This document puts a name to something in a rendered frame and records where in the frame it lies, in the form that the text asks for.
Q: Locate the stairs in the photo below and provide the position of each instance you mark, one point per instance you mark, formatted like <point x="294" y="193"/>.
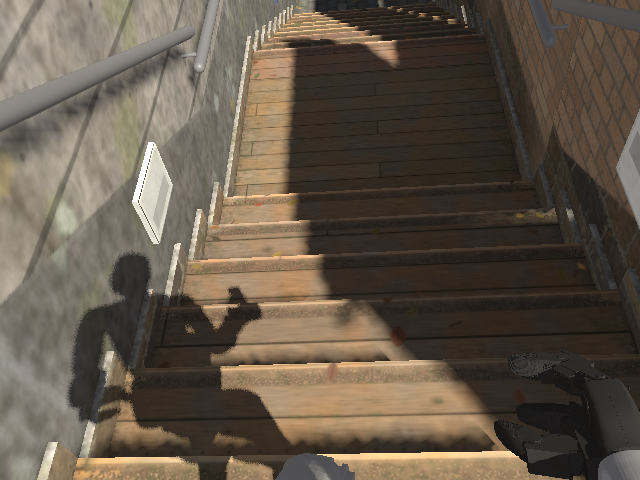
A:
<point x="367" y="25"/>
<point x="372" y="326"/>

